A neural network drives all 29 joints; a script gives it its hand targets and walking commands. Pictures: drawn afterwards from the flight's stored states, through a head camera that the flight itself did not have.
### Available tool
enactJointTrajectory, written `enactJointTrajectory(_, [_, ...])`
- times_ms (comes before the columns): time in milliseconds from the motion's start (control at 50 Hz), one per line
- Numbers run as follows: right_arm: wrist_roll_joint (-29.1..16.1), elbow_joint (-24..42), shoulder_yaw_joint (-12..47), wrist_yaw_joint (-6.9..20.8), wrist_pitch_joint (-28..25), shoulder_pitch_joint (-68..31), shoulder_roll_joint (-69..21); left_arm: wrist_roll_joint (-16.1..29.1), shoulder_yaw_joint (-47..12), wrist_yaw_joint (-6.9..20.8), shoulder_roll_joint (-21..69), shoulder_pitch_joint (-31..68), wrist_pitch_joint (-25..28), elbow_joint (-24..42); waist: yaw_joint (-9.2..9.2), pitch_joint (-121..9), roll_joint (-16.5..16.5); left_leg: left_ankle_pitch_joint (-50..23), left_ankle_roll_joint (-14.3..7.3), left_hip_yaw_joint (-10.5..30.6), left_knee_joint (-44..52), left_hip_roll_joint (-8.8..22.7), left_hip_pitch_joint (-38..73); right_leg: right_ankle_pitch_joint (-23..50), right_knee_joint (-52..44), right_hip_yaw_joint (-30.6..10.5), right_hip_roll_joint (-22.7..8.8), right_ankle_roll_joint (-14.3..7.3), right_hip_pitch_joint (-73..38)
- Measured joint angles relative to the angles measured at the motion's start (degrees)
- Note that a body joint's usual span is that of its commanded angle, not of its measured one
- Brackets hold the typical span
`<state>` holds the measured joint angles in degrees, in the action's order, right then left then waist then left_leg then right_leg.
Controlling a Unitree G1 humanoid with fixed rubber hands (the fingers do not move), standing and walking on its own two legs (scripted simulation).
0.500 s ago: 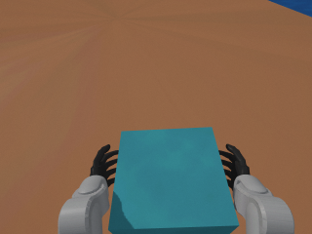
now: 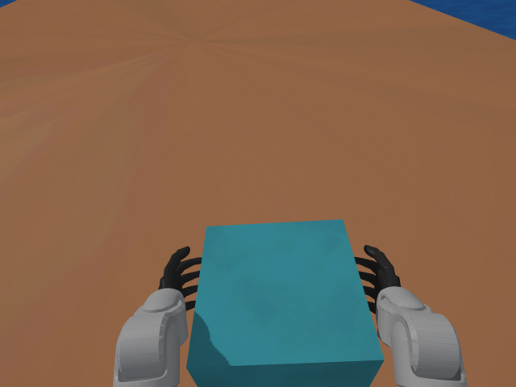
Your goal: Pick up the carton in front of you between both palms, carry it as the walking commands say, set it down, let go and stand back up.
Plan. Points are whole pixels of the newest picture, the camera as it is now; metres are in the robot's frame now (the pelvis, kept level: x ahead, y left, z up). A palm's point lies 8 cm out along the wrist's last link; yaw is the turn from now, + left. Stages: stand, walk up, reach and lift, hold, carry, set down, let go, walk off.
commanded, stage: carry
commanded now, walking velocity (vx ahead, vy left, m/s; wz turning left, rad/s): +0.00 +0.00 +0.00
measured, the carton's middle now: (279, 323) +0.25 +0.00 +0.00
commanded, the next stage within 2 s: hold in 0.92 s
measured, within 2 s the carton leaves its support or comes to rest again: neither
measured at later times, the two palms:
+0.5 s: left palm (184, 301) +0.27 +0.15 +0.03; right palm (377, 300) +0.27 -0.15 +0.03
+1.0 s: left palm (186, 301) +0.26 +0.14 +0.04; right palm (385, 300) +0.26 -0.16 +0.04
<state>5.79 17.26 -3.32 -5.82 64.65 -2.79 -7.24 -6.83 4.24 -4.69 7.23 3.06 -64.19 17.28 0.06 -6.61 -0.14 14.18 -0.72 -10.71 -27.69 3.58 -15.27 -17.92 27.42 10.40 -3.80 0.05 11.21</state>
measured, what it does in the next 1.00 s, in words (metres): stands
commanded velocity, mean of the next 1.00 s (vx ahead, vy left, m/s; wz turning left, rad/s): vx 0.00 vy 0.00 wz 0.00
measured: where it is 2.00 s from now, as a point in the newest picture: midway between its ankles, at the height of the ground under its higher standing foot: outside the picture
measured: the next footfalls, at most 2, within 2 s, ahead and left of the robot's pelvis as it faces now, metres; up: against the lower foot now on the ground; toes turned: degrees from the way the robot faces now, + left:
none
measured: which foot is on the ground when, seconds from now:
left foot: down 0.00-1.00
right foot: down 0.00-1.00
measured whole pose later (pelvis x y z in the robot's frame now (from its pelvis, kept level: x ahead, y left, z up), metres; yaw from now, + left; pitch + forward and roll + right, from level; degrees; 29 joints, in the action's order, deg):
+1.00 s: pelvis -0.02 -0.01 +0.00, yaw -1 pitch -2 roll +1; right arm 12.9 -7.3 -8.0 -1.7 41.4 -10.6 -7.9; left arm -13.4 9.3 -0.9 7.9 10.7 -41.5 -6.3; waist -0.6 0.6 -0.7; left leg 11.0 -0.3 -5.0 -23.9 2.0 -10.5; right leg -14.1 24.6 6.1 -1.4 -1.3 7.2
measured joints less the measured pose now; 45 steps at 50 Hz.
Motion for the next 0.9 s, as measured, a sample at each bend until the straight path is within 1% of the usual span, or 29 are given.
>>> enactJointTrajectory(180, [3.08, -9.33, -0.94, 1.78, -8.29, -2.30, -0.06, -2.71, 1.24, 2.18, 0.09, 2.61, 8.20, -9.54, 0.02, 0.88, 0.09, -1.21, -0.03, 0.10, 0.23, 0.18, -1.07, 0.92, 0.16, 0.10, 0.18, -0.35, 1.23])
enactJointTrajectory(400, [6.68, -25.11, -4.65, 3.53, -21.10, -7.44, -0.53, -6.34, 4.92, 3.48, 0.59, 7.51, 21.10, -25.11, 0.04, 2.13, 0.11, -1.84, 0.04, 0.25, -0.03, 0.47, -1.85, 1.38, 0.56, 0.22, 0.40, -0.70, 2.03])
enactJointTrajectory(480, [7.24, -28.06, -5.94, 3.74, -24.83, -8.97, -0.78, -6.79, 6.26, 3.60, 0.83, 8.97, 24.86, -27.99, -0.05, 2.77, 0.10, -1.97, 0.08, 0.28, -0.15, 0.55, -2.12, 1.43, 0.76, 0.24, 0.45, -0.81, 2.34])
enactJointTrajectory(560, [7.05, -27.03, -6.05, 3.74, -25.59, -9.30, -0.85, -6.49, 6.38, 3.57, 0.91, 9.34, 25.56, -26.96, -0.16, 3.20, 0.08, -1.94, 0.14, 0.31, -0.36, 0.61, -2.41, 1.33, 1.05, 0.25, 0.47, -0.88, 2.66])
enactJointTrajectory(660, [6.52, -24.28, -5.51, 3.67, -23.62, -8.79, -0.77, -5.92, 5.70, 3.47, 0.85, 8.95, 23.60, -24.36, -0.22, 2.91, 0.07, -1.64, 0.24, 0.33, -0.72, 0.67, -2.48, 0.96, 1.47, 0.23, 0.46, -0.92, 2.75])
enactJointTrajectory(760, [6.69, -24.86, -5.52, 3.74, -22.39, -8.65, -0.75, -6.21, 5.68, 3.58, 0.83, 8.81, 22.43, -24.99, -0.13, 2.20, 0.06, -1.35, 0.37, 0.35, -0.91, 0.73, -2.20, 0.64, 1.67, 0.24, 0.49, -0.97, 2.48])
enactJointTrajectory(900, [6.77, -25.13, -5.56, 3.75, -22.20, -8.77, -0.76, -6.24, 5.82, 3.62, 0.84, 8.91, 22.27, -25.27, -0.07, 2.25, 0.09, -1.44, 0.51, 0.39, -0.82, 0.84, -2.05, 0.66, 1.63, 0.27, 0.61, -1.13, 2.35])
